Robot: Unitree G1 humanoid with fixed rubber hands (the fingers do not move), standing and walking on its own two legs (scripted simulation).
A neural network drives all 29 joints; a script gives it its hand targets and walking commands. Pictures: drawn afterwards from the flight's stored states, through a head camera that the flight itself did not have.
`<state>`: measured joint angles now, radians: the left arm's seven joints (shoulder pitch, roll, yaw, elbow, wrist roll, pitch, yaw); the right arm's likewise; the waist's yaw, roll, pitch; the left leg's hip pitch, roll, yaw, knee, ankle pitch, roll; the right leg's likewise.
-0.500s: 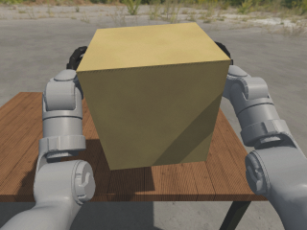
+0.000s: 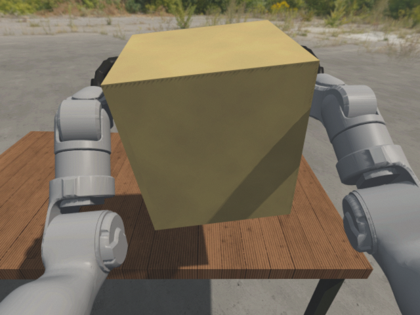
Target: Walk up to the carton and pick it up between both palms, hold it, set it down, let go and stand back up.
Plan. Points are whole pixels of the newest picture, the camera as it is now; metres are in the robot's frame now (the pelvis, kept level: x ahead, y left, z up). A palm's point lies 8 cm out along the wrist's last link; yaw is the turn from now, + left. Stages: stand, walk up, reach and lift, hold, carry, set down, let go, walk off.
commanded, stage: hold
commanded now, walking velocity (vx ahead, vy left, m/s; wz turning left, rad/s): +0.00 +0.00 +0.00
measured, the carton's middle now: (211, 124) +0.38 +0.00 +0.27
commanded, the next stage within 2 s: none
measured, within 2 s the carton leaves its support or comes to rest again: neither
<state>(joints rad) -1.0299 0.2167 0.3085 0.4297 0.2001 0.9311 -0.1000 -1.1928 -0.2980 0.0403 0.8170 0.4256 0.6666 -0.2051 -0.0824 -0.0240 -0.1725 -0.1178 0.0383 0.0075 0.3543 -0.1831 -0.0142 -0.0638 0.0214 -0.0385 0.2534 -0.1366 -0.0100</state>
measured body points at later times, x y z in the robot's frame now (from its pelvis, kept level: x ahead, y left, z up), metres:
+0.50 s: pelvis +0.00 -0.01 +0.00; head -0.09 +0.02 +0.44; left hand +0.38 +0.18 +0.35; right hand +0.38 -0.17 +0.37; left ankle +0.01 +0.12 -0.75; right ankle +0.00 -0.11 -0.75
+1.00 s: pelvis +0.00 +0.00 +0.00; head -0.09 +0.03 +0.44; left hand +0.38 +0.19 +0.34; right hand +0.38 -0.16 +0.36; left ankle +0.01 +0.12 -0.75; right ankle +0.00 -0.11 -0.75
